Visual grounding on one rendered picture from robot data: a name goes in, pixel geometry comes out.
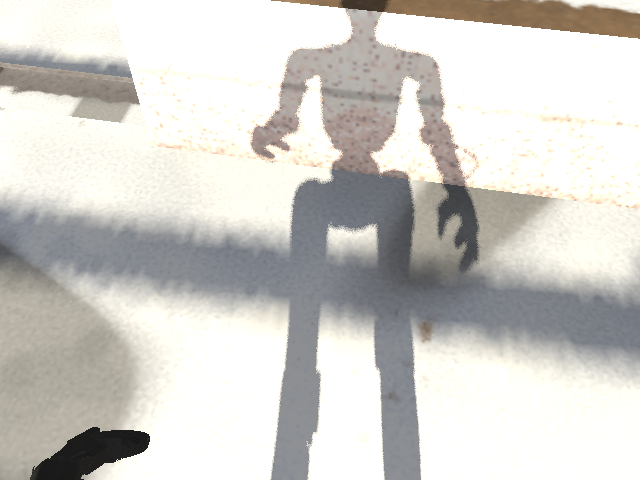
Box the left robot hand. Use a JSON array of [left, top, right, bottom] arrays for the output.
[[30, 427, 150, 480]]

